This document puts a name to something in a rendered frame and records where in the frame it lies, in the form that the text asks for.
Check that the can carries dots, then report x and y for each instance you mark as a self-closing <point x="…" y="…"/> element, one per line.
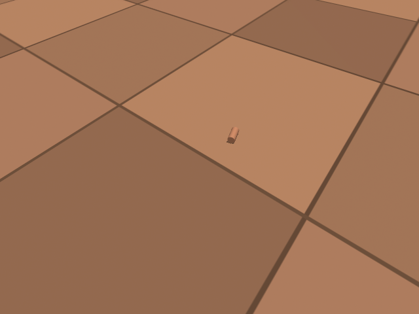
<point x="233" y="134"/>

